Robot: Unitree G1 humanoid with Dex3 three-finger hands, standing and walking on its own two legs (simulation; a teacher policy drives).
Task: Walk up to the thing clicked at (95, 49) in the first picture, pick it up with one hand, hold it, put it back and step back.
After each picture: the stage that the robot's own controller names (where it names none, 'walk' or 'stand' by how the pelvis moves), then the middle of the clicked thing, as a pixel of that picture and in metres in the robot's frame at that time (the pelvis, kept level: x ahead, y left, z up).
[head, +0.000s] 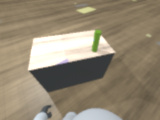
stand; (95, 41) +0.79 -0.03 -0.02
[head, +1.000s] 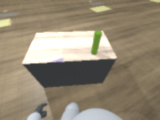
walk; (95, 43) +0.70 +0.01 +0.01
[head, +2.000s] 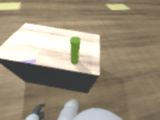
walk; (74, 52) +0.49 +0.17 +0.02
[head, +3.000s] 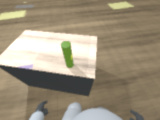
stand; (68, 56) +0.46 +0.21 +0.02
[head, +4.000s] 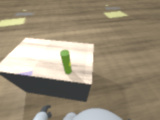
stand; (66, 63) +0.45 +0.22 -0.02
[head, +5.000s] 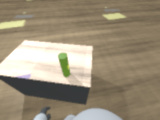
stand; (64, 66) +0.43 +0.23 -0.02
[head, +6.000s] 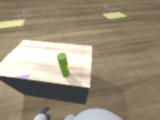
stand; (64, 66) +0.42 +0.23 -0.02
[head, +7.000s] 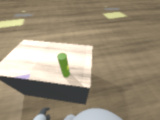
stand; (64, 66) +0.42 +0.23 -0.02
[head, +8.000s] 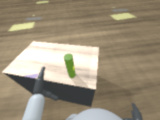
rise first; (70, 67) +0.42 +0.21 -0.02
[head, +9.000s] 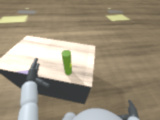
go down; (67, 64) +0.44 +0.20 -0.01
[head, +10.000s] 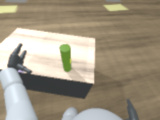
go down; (66, 59) +0.43 +0.19 +0.02
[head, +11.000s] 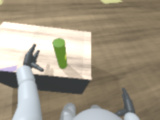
close in; (61, 56) +0.44 +0.19 +0.04
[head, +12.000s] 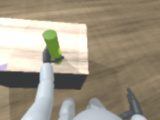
close; (54, 50) +0.45 +0.21 +0.08
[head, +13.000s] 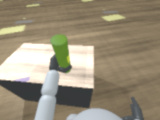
lift; (63, 57) +0.33 +0.16 +0.21
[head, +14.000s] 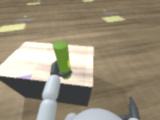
hold; (63, 62) +0.32 +0.17 +0.17
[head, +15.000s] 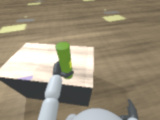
hold; (65, 63) +0.33 +0.16 +0.16
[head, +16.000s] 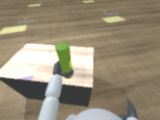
hold; (65, 63) +0.33 +0.16 +0.16
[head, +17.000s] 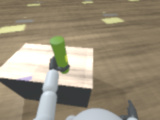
crouch; (61, 57) +0.35 +0.19 +0.18
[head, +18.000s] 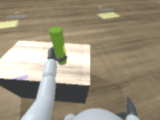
lower; (59, 48) +0.42 +0.20 +0.18
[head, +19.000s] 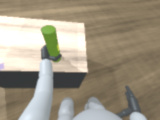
lower; (53, 47) +0.47 +0.21 +0.08
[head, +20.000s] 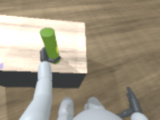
lower; (52, 49) +0.46 +0.21 +0.07
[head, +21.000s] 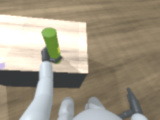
lower; (53, 49) +0.46 +0.21 +0.08
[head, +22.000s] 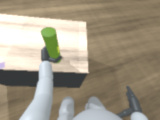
lower; (53, 48) +0.46 +0.21 +0.08
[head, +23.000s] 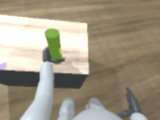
open; (55, 49) +0.45 +0.20 +0.07
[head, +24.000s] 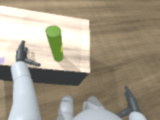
sink last; (56, 47) +0.45 +0.20 +0.07
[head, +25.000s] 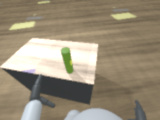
sink last; (67, 61) +0.44 +0.22 +0.03
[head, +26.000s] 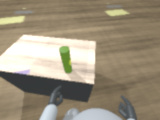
stand; (66, 61) +0.43 +0.20 +0.03
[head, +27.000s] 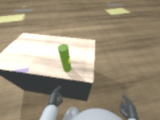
stand; (65, 59) +0.43 +0.21 +0.04
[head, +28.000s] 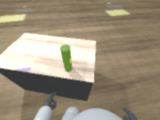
stand; (67, 59) +0.44 +0.20 +0.03
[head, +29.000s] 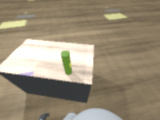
stand; (67, 64) +0.45 +0.21 -0.02
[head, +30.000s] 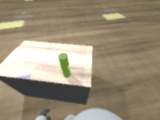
stand; (65, 66) +0.42 +0.22 -0.02
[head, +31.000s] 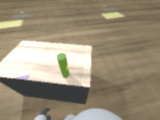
stand; (63, 66) +0.42 +0.23 -0.02
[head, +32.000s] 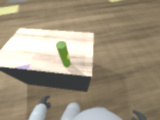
walk; (64, 56) +0.46 +0.23 -0.01
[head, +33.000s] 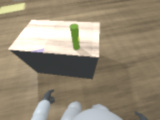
walk; (75, 38) +0.65 +0.18 +0.00
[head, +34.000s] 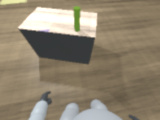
walk; (77, 20) +0.95 +0.19 +0.00
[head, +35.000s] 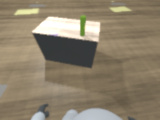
stand; (82, 26) +1.04 +0.18 -0.01
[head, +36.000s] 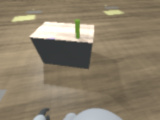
stand; (77, 29) +1.07 +0.22 -0.02
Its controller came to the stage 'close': yes
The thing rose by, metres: 0.20
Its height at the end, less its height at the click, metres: +0.00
